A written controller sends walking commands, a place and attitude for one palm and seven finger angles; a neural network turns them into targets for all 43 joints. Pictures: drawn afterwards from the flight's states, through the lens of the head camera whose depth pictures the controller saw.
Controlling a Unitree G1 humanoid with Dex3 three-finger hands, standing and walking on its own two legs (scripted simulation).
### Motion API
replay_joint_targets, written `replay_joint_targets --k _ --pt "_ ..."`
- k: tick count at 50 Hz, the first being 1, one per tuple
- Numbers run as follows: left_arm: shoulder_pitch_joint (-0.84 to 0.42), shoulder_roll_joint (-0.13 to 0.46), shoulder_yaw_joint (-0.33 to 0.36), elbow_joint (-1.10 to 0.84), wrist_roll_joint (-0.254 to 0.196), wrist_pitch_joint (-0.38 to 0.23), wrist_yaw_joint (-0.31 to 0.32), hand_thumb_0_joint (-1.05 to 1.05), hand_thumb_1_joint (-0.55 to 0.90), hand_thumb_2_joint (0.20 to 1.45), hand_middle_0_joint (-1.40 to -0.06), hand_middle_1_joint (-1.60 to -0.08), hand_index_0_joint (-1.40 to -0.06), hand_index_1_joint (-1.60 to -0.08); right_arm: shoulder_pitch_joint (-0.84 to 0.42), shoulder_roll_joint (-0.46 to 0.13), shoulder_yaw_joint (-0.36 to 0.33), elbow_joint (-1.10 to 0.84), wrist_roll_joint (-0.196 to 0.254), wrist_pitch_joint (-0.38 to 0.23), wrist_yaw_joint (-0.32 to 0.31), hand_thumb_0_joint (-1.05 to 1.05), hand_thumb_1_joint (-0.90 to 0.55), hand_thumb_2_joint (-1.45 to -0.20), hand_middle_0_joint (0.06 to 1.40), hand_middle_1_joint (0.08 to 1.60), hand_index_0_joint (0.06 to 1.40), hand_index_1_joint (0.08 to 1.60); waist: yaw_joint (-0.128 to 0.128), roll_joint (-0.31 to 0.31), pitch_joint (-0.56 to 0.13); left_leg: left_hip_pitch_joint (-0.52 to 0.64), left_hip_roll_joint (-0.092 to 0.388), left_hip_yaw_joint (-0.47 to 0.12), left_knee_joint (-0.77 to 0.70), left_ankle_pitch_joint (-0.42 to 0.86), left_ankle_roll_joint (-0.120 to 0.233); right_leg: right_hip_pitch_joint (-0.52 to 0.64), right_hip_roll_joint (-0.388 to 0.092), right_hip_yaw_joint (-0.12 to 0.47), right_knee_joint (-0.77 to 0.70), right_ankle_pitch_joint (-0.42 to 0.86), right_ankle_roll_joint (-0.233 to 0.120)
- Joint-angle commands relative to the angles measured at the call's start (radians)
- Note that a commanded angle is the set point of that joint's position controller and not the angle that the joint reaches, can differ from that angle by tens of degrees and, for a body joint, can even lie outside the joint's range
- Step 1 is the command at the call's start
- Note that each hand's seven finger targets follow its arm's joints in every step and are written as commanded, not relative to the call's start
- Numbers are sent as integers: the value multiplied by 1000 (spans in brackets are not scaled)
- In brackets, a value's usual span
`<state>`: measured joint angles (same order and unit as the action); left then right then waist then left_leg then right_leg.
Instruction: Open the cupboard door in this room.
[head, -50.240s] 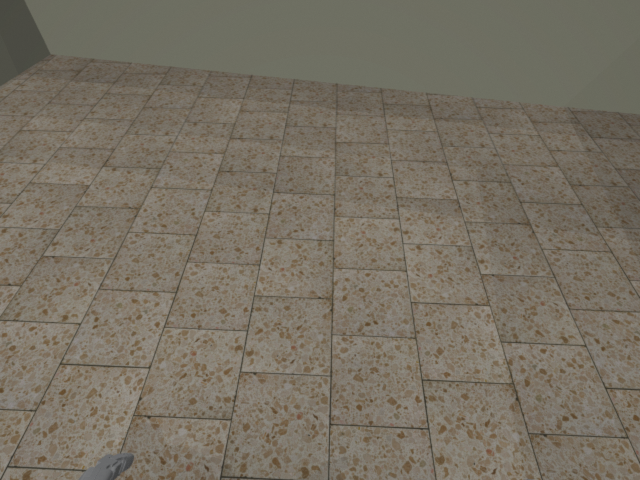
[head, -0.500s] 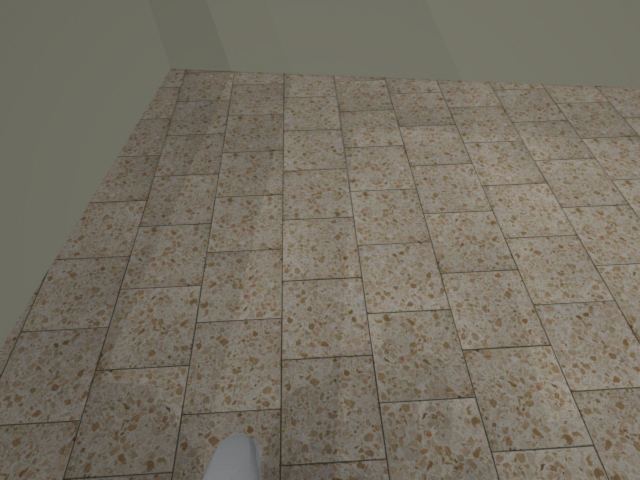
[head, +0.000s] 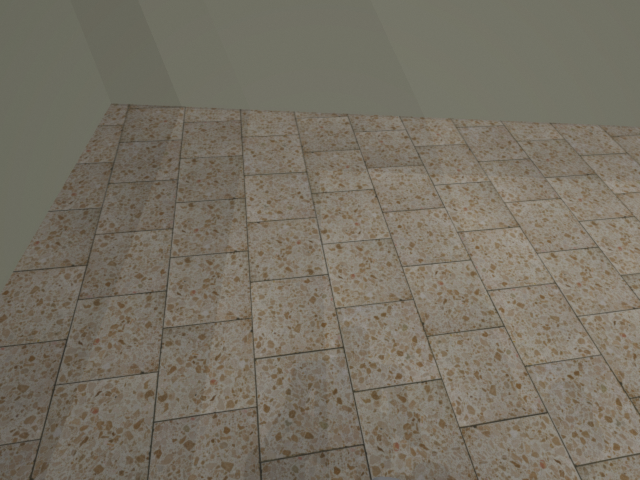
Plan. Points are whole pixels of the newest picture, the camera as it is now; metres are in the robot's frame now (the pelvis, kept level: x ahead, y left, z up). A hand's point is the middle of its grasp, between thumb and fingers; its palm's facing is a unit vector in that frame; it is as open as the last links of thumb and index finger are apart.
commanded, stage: walk to a spot facing it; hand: left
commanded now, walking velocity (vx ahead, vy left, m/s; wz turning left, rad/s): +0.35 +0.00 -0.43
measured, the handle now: out of the picture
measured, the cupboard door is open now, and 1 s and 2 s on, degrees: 47 47 47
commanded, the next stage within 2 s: turn to face it in 0.36 s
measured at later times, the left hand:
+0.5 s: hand (293, 329) +0.38 +0.08 -0.16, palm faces -0.24 -0.95 -0.20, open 7.3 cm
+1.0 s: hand (280, 326) +0.40 +0.11 -0.19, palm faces +0.02 -0.98 -0.18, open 7.3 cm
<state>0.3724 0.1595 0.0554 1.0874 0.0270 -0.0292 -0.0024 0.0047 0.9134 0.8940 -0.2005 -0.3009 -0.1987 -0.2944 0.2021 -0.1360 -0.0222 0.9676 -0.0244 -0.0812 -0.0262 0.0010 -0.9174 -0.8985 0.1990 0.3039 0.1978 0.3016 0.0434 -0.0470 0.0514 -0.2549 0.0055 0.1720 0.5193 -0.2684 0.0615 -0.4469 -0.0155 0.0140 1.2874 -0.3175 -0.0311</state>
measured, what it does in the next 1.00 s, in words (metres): walks ahead: right foot, then left foot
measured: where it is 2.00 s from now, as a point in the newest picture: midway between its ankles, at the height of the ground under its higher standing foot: (374, 414)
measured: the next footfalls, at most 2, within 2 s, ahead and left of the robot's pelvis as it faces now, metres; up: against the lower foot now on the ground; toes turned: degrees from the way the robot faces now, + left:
right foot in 0.40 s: +0.28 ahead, -0.13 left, +0.00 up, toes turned -16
left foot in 0.92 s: +0.46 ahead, +0.01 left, +0.00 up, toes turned +3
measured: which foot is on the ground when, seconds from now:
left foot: down 0.00-0.40, up 0.42-0.90, down 0.92-1.00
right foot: up 0.00-0.38, down 0.40-0.90, up 0.92-1.00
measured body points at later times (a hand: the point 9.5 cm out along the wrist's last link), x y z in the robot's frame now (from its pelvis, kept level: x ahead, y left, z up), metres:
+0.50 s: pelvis +0.22 -0.07 -0.01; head +0.26 -0.08 +0.44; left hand +0.39 +0.13 -0.15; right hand +0.09 -0.25 -0.16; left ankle +0.13 +0.09 -0.63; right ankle +0.24 -0.12 -0.73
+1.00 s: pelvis +0.37 -0.07 -0.01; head +0.40 -0.06 +0.43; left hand +0.40 +0.16 -0.18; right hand +0.43 -0.32 -0.15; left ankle +0.42 +0.00 -0.73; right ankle +0.27 -0.16 -0.66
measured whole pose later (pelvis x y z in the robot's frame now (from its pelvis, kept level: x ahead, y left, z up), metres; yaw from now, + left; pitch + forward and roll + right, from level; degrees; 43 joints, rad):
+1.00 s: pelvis +0.37 -0.07 -0.01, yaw -1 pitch +0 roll +0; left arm 0.26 0.18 0.04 1.00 0.01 0.03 0.02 0.00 0.91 0.89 -0.20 -0.30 -0.20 -0.29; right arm 0.18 -0.19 -0.02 0.96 -0.02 0.01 -0.01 0.01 -0.91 -0.90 0.20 0.30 0.19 0.30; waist -0.01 -0.04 0.08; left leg -0.38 -0.02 0.10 0.66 -0.28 0.08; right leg -0.35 -0.02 -0.09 1.14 -0.55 0.03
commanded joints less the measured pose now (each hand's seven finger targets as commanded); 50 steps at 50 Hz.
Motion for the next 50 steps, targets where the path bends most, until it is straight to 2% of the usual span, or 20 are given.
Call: replay_joint_targets --k 1,5,12,16,17,18,19,20,21,24,27,32,38,42,44,45,46,47,48,50 --pt "14 6 11 -76 6 11 -18 0 900 900 -200 -300 -200 -300 171 -108 -20 34 5 -20 -4 0 -900 -900 200 300 200 300 -14 147 9 56 287 -155 -319 346 56 -154 -79 16 -49 103 20" --pt "-105 8 12 -119 7 21 -31 0 900 900 -200 -300 -200 -300 236 -113 -18 55 5 -17 -3 0 -900 -900 200 300 200 300 -26 146 40 107 248 -68 -326 419 11 -225 -76 -31 -188 232 21" --pt "-355 34 -4 -204 -2 15 -47 0 900 900 -200 -300 -200 -300 366 -153 -7 99 -7 -3 -7 0 -900 -900 200 300 200 300 -90 160 90 244 288 -1 -286 635 15 -185 -38 -132 -526 208 -25" --pt "-252 78 5 -193 -4 3 -38 0 900 900 -200 -300 -200 -300 354 -201 -16 101 -5 5 -11 0 -900 -900 200 300 200 300 -27 165 -3 329 319 46 -72 1051 4 9 41 -179 -624 71 -81" --pt "-154 95 13 -167 -2 -5 -33 0 900 900 -200 -300 -200 -300 329 -214 -20 92 -1 7 -11 0 -900 -900 200 300 200 300 17 176 -59 303 306 60 57 1090 -13 148 61 -191 -671 74 -96" --pt "5 138 27 -122 2 -15 -27 0 900 900 -200 -300 -200 -300 280 -220 -24 74 8 7 -5 0 -900 -900 200 300 200 300 96 141 -133 173 279 84 263 991 -43 396 49 -164 -741 153 -120" --pt "128 247 53 -94 6 -25 -15 0 900 900 -200 -300 -200 -300 284 -178 -20 44 28 5 6 0 -900 -900 200 300 200 300 139 -35 -257 -130 169 110 585 414 -85 710 -194 158 -780 309 -213" --pt "152 319 66 -90 -19 -21 -3 0 900 900 -200 -300 -200 -300 277 -138 -20 11 35 2 2 0 -900 -900 200 300 200 300 106 -173 -338 -373 27 22 923 -349 -126 832 -427 557 -872 602 -324" --pt "83 308 66 -113 -29 -15 11 0 900 900 -200 -300 -200 -300 197 -165 -27 -5 29 8 -1 0 -900 -900 200 300 200 300 89 -52 -233 -440 86 -145 937 -270 -103 729 -410 474 -914 590 -321" --pt "-83 169 20 -139 -27 -34 23 0 900 900 -200 -300 -200 -300 159 -95 -25 16 12 42 4 0 -900 -900 200 300 200 300 -35 28 -41 -316 151 -171 764 -98 -112 308 -274 182 -972 744 -188" --pt "-114 117 -6 -127 -22 -53 23 0 900 900 -200 -300 -200 -300 276 -45 -12 75 10 76 8 0 -900 -900 200 300 200 300 -111 -29 -68 -206 127 -142 593 -41 -119 224 -192 9 -990 831 -142" --pt "-79 84 -15 -89 -23 -56 25 0 900 900 -200 -300 -200 -300 173 -44 -12 69 21 85 9 0 -900 -900 200 300 200 300 -91 -74 -81 -239 87 -136 431 85 -112 328 -169 -63 -991 904 -29" --pt "-39 131 -4 -77 -12 -24 34 0 900 900 -200 -300 -200 -300 -28 -101 -17 1 15 96 22 0 -900 -900 200 300 200 300 -47 -52 11 -312 72 -89 315 -15 -108 430 -269 -57 -922 922 -84" --pt "-59 187 17 -100 -11 -16 36 0 900 900 -200 -300 -200 -300 1 -122 -21 -11 6 92 23 0 -900 -900 200 300 200 300 -75 -37 -26 -198 11 -29 184 -46 -73 473 -289 -107 -757 1072 -85" --pt "-56 196 22 -112 -18 -10 34 0 900 900 -200 -300 -200 -300 124 -167 -33 7 -6 87 22 0 -900 -900 200 300 200 300 -131 2 -108 18 8 -64 18 188 -37 406 -246 -166 -491 922 -20" --pt "-51 172 25 -137 -32 -5 31 0 900 900 -200 -300 -200 -300 193 -247 -51 6 -17 79 18 0 -900 -900 200 300 200 300 -151 180 -176 194 215 -342 -44 597 74 188 -136 -202 -269 472 47" --pt "-85 125 10 -190 -38 -1 31 0 900 900 -200 -300 -200 -300 229 -321 -62 5 -3 78 7 0 -900 -900 200 300 200 300 -141 343 -205 274 457 -702 -79 1092 250 -45 -10 -109 -18 -343 84" --pt "-133 163 13 -218 -20 18 40 0 900 900 -200 -300 -200 -300 217 -319 -63 13 7 87 3 0 -900 -900 200 300 200 300 -131 142 -206 214 465 -635 -110 783 268 -56 -34 28 31 -338 68" --pt "-186 139 17 -245 -14 26 36 0 900 900 -200 -300 -200 -300 153 -301 -64 -22 6 86 -4 0 -900 -900 200 300 200 300 -108 86 -95 101 434 -643 -160 536 250 -118 -61 29 30 -266 78" --pt "-166 125 26 -210 -6 40 24 0 900 900 -200 -300 -200 -300 34 -246 -49 -56 3 79 -10 0 -900 -900 200 300 200 300 -49 145 -46 -25 300 -509 -210 315 149 -93 -69 28 -36 -137 92"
